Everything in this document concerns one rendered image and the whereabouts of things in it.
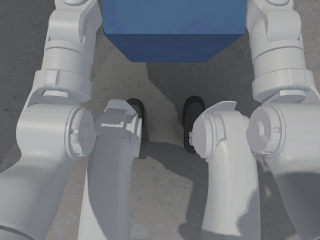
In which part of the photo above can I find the carton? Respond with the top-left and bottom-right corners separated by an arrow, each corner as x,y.
102,0 -> 247,63

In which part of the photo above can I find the robot right thigh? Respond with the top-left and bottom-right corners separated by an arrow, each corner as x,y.
197,110 -> 261,240

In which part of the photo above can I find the right robot forearm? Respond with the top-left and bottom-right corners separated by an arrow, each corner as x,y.
245,0 -> 320,106

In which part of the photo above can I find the left robot upper arm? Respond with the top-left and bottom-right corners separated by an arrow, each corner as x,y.
0,103 -> 96,240

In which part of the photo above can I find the robot left foot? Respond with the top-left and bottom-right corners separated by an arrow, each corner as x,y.
126,98 -> 145,130

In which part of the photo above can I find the right robot upper arm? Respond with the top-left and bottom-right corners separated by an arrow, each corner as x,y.
245,103 -> 320,240

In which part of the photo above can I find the left robot forearm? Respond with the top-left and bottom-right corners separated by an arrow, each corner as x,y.
16,0 -> 102,147

